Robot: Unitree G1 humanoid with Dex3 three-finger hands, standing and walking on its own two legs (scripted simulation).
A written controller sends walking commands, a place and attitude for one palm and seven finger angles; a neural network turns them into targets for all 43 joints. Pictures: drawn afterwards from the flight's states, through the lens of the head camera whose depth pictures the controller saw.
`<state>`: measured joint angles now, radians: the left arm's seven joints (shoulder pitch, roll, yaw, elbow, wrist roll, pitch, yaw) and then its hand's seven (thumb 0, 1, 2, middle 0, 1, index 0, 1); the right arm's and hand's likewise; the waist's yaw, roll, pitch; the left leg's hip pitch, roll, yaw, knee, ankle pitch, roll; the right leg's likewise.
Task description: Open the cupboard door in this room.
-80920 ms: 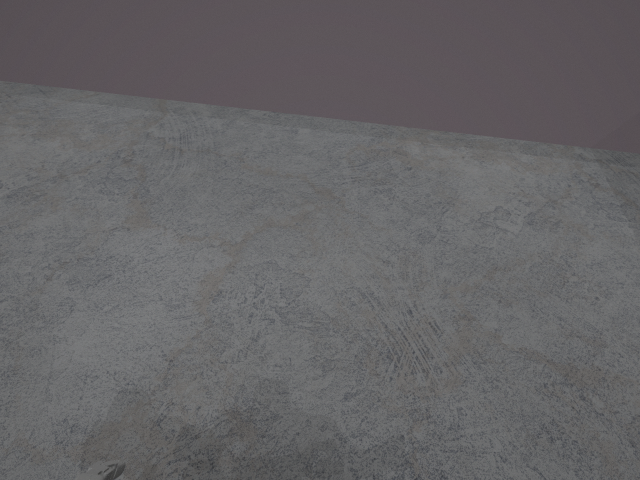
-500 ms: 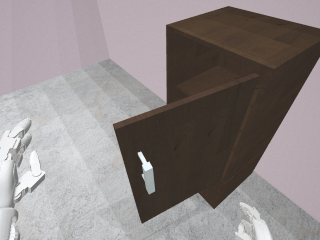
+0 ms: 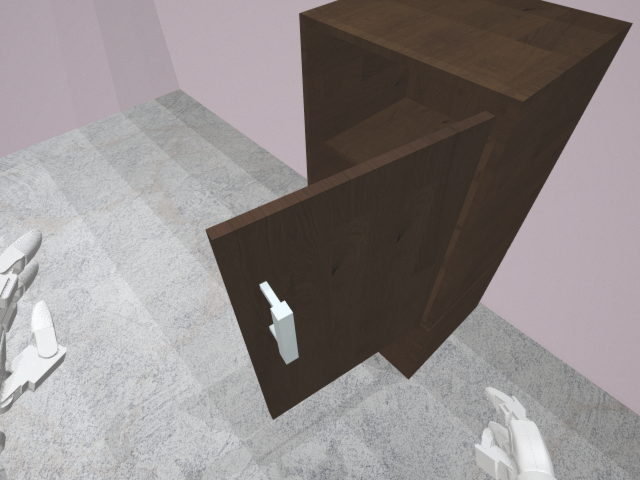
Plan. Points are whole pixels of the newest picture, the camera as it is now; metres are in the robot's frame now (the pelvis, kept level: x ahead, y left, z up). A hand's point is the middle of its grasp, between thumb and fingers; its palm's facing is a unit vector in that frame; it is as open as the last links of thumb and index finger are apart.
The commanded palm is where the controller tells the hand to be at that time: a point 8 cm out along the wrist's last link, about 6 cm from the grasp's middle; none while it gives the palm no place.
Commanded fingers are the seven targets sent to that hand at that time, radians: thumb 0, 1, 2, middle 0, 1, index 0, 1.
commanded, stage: step back with the hand held close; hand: left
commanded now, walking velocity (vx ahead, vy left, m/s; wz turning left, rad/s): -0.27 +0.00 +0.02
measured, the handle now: (278, 323) +0.31 +0.08 +0.01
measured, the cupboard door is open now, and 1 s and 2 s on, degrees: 80 80 80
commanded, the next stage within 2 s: stop stepping back and stand still in 1.00 s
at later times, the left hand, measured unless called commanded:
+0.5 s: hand out of the picture +0.12 +0.28 +0.15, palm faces +0.45 -0.74 -0.50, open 7.4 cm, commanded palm +0.06 +0.32 +0.17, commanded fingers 0.00 0.90 0.90 -0.20 -0.30 -0.20 -0.30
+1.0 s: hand out of the picture +0.05 +0.30 +0.17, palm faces +0.48 -0.76 -0.44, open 7.4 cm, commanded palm -0.01 +0.32 +0.17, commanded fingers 0.00 0.90 0.90 -0.20 -0.30 -0.20 -0.30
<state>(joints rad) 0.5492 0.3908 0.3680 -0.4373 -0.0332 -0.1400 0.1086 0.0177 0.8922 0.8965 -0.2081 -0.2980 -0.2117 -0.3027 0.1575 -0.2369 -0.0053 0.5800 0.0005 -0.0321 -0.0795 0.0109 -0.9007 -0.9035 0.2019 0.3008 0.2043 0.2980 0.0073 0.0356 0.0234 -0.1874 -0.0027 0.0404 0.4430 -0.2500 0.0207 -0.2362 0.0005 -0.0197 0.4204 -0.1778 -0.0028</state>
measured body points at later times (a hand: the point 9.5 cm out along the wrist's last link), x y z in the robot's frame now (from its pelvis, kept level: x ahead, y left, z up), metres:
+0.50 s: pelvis -0.07 +0.01 -0.02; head -0.06 +0.03 +0.43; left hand +0.09 +0.32 +0.18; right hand +0.09 -0.22 -0.10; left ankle -0.01 +0.10 -0.74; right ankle +0.01 -0.11 -0.74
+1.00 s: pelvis -0.14 +0.02 +0.00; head -0.12 +0.06 +0.44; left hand +0.02 +0.34 +0.19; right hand +0.05 -0.20 -0.07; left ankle -0.02 +0.10 -0.74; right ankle -0.24 -0.13 -0.67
